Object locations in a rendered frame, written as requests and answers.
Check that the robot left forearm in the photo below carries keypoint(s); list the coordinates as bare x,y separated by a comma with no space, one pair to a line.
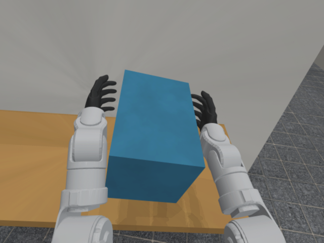
86,163

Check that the robot right hand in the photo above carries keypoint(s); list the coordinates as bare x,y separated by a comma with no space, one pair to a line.
207,114

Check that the robot right forearm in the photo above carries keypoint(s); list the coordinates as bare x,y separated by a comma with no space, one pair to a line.
238,198

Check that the robot left hand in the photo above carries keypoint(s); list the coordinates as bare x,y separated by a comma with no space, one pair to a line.
95,96

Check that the table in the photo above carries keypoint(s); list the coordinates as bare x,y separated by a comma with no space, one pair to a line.
33,170

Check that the carton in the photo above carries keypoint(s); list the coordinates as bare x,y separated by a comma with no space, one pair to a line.
155,152

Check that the robot right upper arm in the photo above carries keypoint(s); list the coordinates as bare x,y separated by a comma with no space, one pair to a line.
257,229

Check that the robot left upper arm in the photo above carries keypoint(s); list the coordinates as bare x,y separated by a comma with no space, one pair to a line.
84,229

